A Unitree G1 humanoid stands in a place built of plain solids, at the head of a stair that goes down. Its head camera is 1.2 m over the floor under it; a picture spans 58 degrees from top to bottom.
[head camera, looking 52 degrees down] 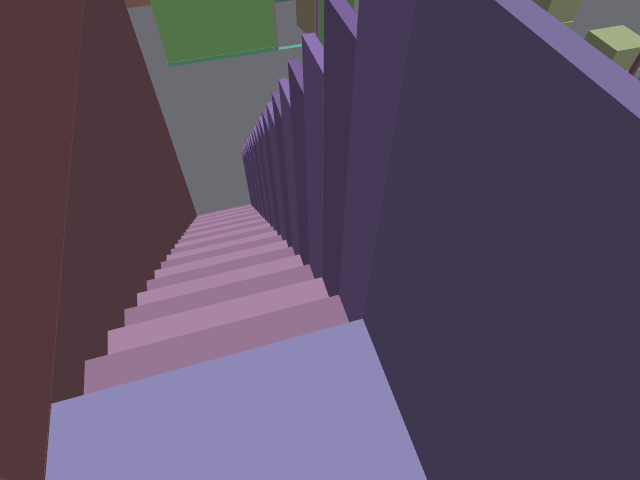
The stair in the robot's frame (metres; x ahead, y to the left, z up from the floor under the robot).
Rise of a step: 0.20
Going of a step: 0.22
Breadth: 0.90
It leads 17 degrees to the left of straight ahead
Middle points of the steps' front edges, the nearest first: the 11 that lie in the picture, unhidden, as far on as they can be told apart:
0.50 0.30 0.00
0.71 0.36 -0.20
0.92 0.42 -0.40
1.12 0.49 -0.60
1.33 0.55 -0.79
1.54 0.61 -0.99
1.74 0.67 -1.19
1.95 0.73 -1.39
2.16 0.79 -1.59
2.36 0.86 -1.79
2.57 0.92 -1.99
